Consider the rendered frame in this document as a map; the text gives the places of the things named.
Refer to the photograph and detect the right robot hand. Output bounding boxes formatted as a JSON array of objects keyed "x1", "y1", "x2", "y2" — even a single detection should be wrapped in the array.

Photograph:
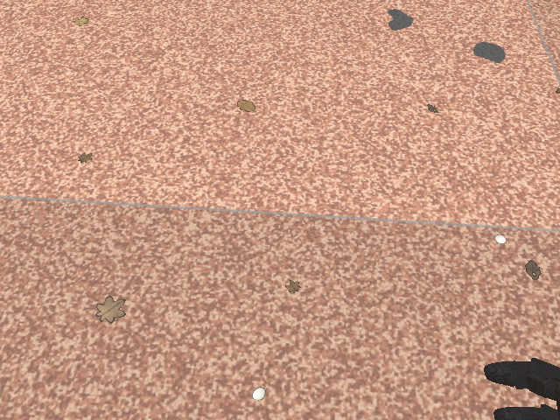
[{"x1": 484, "y1": 358, "x2": 560, "y2": 420}]

